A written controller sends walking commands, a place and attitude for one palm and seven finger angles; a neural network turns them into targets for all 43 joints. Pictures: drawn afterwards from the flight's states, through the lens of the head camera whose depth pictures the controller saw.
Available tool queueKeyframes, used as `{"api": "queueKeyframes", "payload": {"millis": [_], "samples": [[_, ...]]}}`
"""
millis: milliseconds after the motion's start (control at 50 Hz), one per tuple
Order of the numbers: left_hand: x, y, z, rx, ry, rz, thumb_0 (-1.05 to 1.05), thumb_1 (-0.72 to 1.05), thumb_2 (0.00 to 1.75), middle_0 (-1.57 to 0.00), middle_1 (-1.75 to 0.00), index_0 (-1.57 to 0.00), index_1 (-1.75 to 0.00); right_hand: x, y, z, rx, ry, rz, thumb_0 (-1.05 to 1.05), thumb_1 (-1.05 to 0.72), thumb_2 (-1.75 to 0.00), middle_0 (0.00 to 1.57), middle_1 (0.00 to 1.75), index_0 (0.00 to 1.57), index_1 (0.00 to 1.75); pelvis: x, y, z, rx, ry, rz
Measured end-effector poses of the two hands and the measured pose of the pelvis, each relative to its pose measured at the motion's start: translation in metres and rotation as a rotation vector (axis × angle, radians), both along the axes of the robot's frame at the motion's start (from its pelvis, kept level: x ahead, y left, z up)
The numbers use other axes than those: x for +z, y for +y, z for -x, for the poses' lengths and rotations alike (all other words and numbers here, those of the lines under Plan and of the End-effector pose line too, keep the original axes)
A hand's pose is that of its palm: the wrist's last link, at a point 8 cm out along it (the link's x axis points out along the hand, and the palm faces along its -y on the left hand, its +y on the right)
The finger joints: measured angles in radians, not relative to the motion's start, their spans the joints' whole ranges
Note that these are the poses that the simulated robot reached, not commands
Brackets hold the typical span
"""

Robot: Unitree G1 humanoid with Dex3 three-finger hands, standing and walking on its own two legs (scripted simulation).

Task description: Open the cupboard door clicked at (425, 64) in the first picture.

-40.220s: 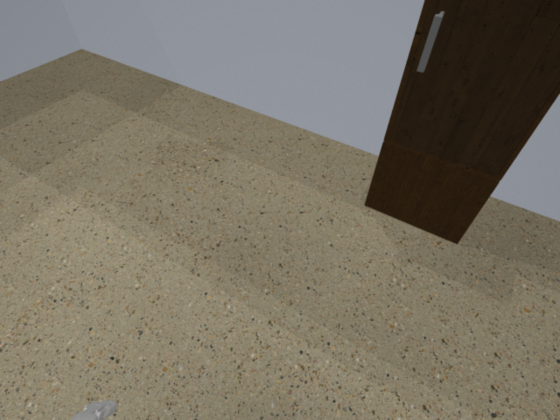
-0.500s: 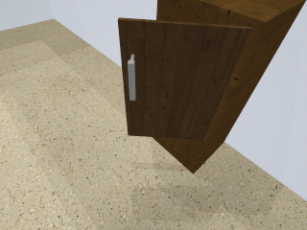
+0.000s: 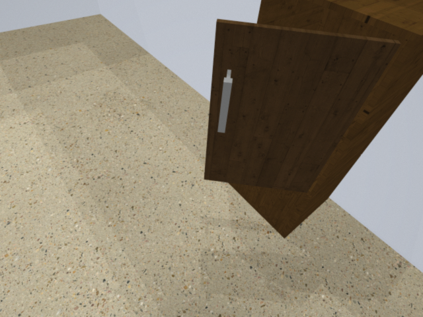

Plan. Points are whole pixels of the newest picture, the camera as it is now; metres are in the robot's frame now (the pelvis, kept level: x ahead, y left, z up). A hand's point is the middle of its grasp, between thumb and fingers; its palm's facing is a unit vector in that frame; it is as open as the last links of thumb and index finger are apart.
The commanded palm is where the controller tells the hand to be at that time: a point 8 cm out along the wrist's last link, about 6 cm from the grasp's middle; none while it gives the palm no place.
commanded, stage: come to a stop and stand still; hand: left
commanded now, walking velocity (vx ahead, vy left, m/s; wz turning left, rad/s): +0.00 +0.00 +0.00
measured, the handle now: (225, 102) +0.63 +0.03 +0.06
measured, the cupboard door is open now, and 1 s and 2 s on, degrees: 44 44 44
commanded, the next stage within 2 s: none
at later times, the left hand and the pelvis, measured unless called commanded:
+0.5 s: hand out of the picture -0.10 +0.29 -0.23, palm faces +0.13 -0.98 -0.16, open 7.3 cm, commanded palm none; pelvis -0.04 +0.11 -0.03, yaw +2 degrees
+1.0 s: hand out of the picture +0.04 +0.34 -0.16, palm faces -0.13 -0.98 -0.14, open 7.3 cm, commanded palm none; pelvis -0.09 +0.17 +0.02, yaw -3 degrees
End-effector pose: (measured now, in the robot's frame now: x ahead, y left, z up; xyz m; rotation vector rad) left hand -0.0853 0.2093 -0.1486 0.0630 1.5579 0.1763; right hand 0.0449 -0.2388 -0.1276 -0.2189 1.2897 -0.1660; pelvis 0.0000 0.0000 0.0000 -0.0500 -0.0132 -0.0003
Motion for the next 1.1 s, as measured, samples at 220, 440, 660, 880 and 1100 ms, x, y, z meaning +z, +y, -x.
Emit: {"api": "queueKeyframes", "payload": {"millis": [220,440,660,880,1100], "samples": [[-0.002,0.016,0.037,0.080,0.028,0.021,0.00,0.91,0.90,-0.20,-0.30,-0.20,-0.30,0.002,0.032,-0.009,0.022,-0.025,0.010,0.01,-0.90,-0.90,0.20,0.30,0.20,0.30,-0.001,0.032,0.011,0.045,-0.006,0.016],[-0.034,0.095,0.030,0.146,-0.132,-0.035,0.00,0.91,0.90,-0.21,-0.30,-0.21,-0.30,-0.006,0.080,0.027,-0.005,0.075,0.082,0.01,-0.90,-0.90,0.20,0.30,0.20,0.30,-0.023,0.094,0.038,0.038,-0.037,0.012],[-0.059,0.213,-0.067,-0.075,-0.295,-0.071,0.01,0.91,0.90,-0.20,-0.30,-0.20,-0.30,-0.021,0.169,0.086,-0.046,-0.030,0.084,0.00,-0.91,-0.90,0.20,0.30,0.20,0.30,-0.044,0.160,0.063,-0.019,-0.019,-0.010],[0.014,0.216,-0.133,-0.243,-0.425,-0.032,0.00,0.91,0.90,-0.20,-0.30,-0.20,-0.30,0.030,0.197,0.194,-0.211,0.135,0.059,0.01,-0.92,-0.90,0.21,0.30,0.21,0.30,0.014,0.175,0.081,-0.057,0.030,0.035],[0.017,0.144,-0.105,-0.254,-0.386,0.058,0.00,0.91,0.90,-0.20,-0.30,-0.20,-0.30,0.026,0.180,0.271,-0.261,0.283,-0.020,0.01,-0.90,-0.90,0.20,0.30,0.20,0.30,0.015,0.147,0.099,-0.036,0.037,-0.001]]}}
